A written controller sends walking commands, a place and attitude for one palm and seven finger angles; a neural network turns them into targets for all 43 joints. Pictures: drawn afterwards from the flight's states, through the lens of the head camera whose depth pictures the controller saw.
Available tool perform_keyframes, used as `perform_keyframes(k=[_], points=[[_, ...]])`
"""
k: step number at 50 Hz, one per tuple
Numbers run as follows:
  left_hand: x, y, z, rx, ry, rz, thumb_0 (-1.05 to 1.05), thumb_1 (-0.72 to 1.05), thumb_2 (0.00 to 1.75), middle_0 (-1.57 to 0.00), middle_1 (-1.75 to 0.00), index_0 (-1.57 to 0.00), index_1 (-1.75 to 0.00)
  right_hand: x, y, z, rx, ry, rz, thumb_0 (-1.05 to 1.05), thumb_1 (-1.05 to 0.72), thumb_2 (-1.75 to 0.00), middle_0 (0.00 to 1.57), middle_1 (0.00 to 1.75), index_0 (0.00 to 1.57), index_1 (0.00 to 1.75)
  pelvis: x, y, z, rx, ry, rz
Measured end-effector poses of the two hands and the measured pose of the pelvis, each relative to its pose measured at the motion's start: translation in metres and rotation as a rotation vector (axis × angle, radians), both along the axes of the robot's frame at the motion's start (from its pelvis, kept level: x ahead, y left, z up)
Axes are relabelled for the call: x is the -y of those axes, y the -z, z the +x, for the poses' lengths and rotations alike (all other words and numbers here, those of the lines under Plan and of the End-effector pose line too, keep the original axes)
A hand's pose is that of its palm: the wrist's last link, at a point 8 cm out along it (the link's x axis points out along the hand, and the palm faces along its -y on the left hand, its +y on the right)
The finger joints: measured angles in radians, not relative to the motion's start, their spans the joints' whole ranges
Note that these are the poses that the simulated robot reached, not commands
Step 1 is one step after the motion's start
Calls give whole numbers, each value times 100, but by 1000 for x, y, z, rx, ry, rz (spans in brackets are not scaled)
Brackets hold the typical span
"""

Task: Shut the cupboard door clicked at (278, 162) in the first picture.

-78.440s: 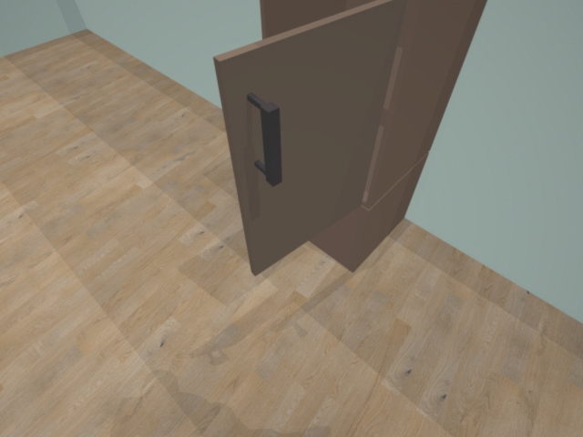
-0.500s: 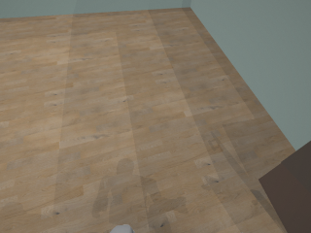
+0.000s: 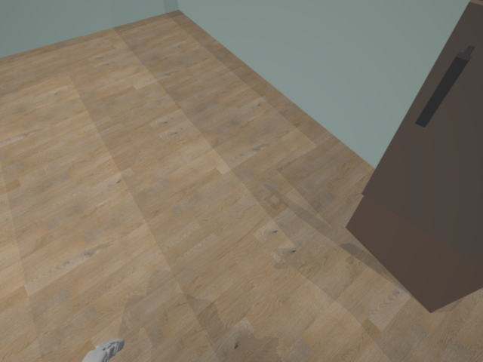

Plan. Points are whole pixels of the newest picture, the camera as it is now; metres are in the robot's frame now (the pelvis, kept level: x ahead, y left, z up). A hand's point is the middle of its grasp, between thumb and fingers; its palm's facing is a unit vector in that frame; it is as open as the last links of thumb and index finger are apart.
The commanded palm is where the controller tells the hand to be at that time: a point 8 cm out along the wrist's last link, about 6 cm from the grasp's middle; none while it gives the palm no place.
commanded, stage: turn to face it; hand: left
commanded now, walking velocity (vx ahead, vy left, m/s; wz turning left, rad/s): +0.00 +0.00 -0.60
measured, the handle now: (444, 88) +0.61 -0.38 +0.11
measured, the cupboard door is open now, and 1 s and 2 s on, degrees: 15 15 15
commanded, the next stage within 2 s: take the last steps up to it in 1.12 s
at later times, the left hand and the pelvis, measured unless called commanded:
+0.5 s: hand out of the picture +0.13 +0.20 -0.18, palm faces -0.19 -0.96 -0.20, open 7.4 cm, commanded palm none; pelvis +0.03 +0.01 +0.00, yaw -16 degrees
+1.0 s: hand (201, 315) +0.22 +0.10 -0.14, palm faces -0.52 -0.81 -0.27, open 7.4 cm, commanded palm none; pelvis +0.02 -0.01 +0.00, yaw -32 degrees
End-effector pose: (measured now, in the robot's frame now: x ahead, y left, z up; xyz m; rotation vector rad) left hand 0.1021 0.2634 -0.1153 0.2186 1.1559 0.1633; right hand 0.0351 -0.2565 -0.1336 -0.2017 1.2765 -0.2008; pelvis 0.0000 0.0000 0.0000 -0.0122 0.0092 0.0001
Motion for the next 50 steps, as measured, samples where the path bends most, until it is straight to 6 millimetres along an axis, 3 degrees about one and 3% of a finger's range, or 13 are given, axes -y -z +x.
perform_keyframes(k=[2,5,13,17,22,26,31,36,40,45,50], points=[[13,1,12,29,38,21,1,91,90,-20,-30,-19,-30,15,13,-11,-23,38,8,1,-90,-90,20,30,21,30,9,8,1,-4,26,7],[31,-5,15,23,71,28,1,91,90,-20,-30,-20,-30,28,14,-19,-51,80,5,1,-91,-90,20,30,20,30,14,3,1,-5,54,9],[53,-3,9,-60,123,-6,1,90,90,-20,-30,-20,-30,34,-9,-1,33,132,2,1,-91,-90,20,30,20,30,21,-11,6,-16,137,28],[50,5,9,-85,138,-27,1,90,90,-21,-30,-20,-30,28,-15,13,71,146,-12,1,-91,-90,20,30,20,30,15,-10,11,-19,176,19],[31,20,16,-125,158,-42,1,90,90,-21,-30,-20,-30,12,-23,32,136,170,-45,1,-91,-90,20,30,20,30,-3,-4,21,-25,237,9],[14,32,33,-148,192,-43,1,90,90,-21,-30,-20,-30,-3,-28,31,165,182,-76,1,-91,-90,20,30,20,30,-17,0,26,-20,293,-1],[7,21,63,-139,265,-34,1,91,90,-20,-30,-20,-30,-18,-37,6,125,232,-79,0,-91,-90,20,30,21,30,-23,-10,29,-20,355,-25],[17,12,93,-116,343,-19,1,91,90,-20,-30,-19,-30,-24,-34,-31,71,327,-63,0,-90,-90,20,30,21,30,-22,-14,30,-25,416,-31],[43,7,117,-88,425,-9,1,91,90,-20,-30,-19,-30,-24,-25,-69,23,418,-40,0,-90,-90,20,30,21,30,-14,-12,28,-23,463,-26],[93,4,141,-4,536,4,1,91,90,-20,-30,-19,-30,-14,1,-119,-29,531,3,0,-90,-90,20,30,21,30,6,2,24,-10,517,7],[123,-4,138,23,588,12,1,91,90,-20,-30,-20,-30,-6,10,-141,-75,602,23,1,-91,-90,20,30,20,30,14,0,22,-6,555,7]])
